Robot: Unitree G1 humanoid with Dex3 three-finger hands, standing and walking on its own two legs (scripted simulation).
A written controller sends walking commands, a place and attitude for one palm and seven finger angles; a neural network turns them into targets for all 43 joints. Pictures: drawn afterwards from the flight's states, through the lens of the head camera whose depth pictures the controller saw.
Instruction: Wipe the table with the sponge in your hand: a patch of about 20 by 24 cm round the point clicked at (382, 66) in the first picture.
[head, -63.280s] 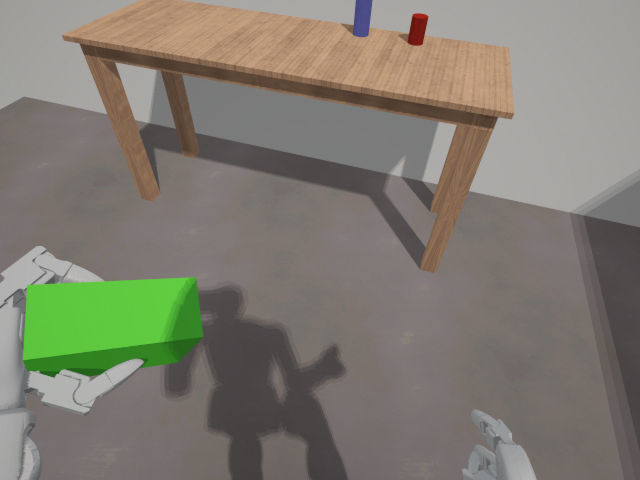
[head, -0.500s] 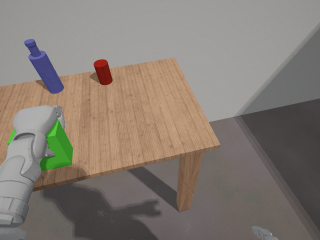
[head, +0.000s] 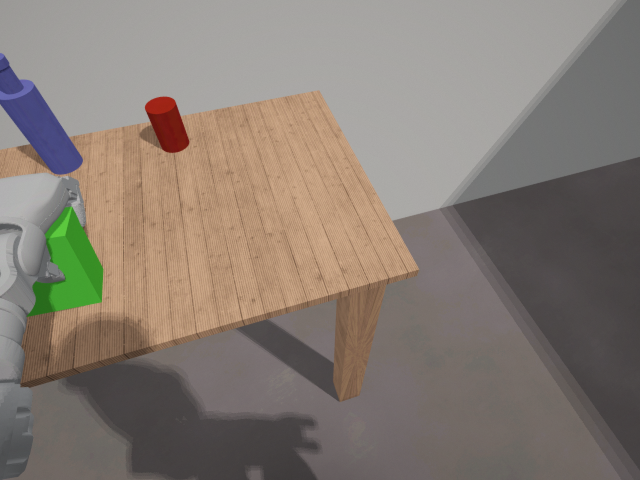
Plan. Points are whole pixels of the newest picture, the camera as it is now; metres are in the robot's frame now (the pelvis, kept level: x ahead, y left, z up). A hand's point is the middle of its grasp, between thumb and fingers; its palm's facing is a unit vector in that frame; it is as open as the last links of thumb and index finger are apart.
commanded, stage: wipe forward along the first lane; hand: left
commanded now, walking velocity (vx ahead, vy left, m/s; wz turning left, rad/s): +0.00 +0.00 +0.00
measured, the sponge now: (50, 275) +0.37 +0.39 +0.02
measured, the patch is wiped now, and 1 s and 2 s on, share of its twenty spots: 0.10 0.15 0.15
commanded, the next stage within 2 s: slide across to the middle lane in 1.02 s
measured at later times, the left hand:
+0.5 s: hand (42, 203) +0.44 +0.39 +0.09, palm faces -0.15 +0.04 -0.99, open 10.1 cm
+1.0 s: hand (45, 178) +0.49 +0.41 +0.09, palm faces -0.18 +0.05 -0.98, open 10.1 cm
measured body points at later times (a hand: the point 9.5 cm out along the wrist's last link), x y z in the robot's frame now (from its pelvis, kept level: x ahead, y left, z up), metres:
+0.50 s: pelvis +0.01 +0.02 +0.00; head +0.08 +0.03 +0.44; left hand +0.44 +0.39 +0.14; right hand +0.05 -0.26 -0.13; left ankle -0.01 +0.09 -0.73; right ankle +0.01 -0.08 -0.73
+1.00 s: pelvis +0.02 +0.04 -0.01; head +0.13 +0.05 +0.43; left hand +0.49 +0.41 +0.14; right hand +0.02 -0.25 -0.13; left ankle -0.01 +0.09 -0.73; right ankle +0.01 -0.08 -0.73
